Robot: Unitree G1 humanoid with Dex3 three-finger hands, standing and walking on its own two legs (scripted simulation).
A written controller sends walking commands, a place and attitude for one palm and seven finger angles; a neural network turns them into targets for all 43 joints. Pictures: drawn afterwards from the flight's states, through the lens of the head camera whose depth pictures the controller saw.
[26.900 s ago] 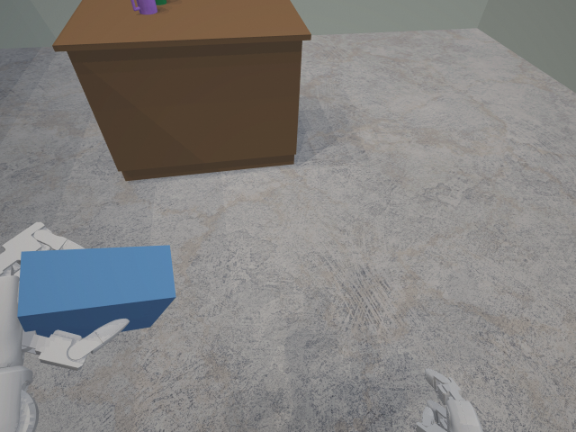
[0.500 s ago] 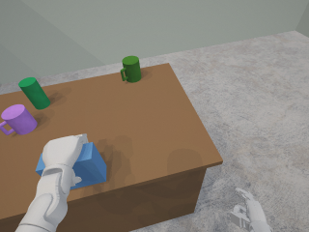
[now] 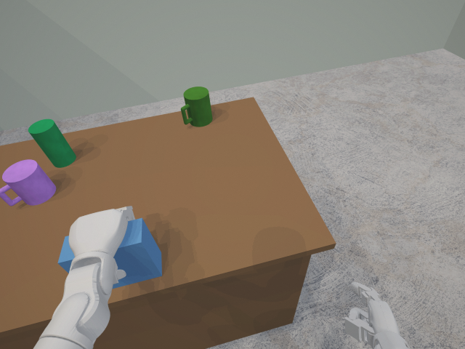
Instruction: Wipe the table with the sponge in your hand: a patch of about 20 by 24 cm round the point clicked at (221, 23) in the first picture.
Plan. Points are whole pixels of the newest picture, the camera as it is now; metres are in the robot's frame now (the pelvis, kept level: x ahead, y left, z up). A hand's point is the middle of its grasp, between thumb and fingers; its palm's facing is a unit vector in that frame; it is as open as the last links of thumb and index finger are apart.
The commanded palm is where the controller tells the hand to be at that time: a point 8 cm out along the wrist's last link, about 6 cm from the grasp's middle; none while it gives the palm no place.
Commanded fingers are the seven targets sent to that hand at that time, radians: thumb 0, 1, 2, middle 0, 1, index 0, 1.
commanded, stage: wipe forward along the first lane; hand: left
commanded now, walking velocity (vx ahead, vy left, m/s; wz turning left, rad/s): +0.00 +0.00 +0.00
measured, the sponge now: (120, 262) +0.25 +0.27 -0.02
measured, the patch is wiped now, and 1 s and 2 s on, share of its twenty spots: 0.00 0.20 0.45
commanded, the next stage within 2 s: slide across to the middle lane in 1.66 s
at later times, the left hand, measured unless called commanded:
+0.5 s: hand (113, 230) +0.30 +0.29 +0.03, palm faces -0.08 -0.03 -1.00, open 9.5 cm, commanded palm +0.28 +0.28 +0.06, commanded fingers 0.00 0.10 1.30 -1.20 -1.60 -1.20 -1.60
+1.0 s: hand (115, 207) +0.35 +0.31 +0.03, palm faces -0.09 +0.01 -1.00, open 9.5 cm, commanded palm +0.33 +0.30 +0.05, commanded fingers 0.00 0.10 1.30 -1.20 -1.60 -1.20 -1.60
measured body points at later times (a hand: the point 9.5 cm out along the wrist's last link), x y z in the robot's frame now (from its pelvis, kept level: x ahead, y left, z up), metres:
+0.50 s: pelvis +0.00 -0.01 -0.01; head +0.01 -0.04 +0.44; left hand +0.30 +0.28 +0.08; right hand +0.18 -0.26 -0.12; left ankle +0.01 +0.11 -0.74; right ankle -0.01 -0.11 -0.74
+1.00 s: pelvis -0.01 +0.00 -0.01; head +0.02 -0.02 +0.44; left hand +0.35 +0.30 +0.08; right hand +0.12 -0.26 -0.14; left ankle +0.01 +0.11 -0.74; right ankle -0.01 -0.11 -0.74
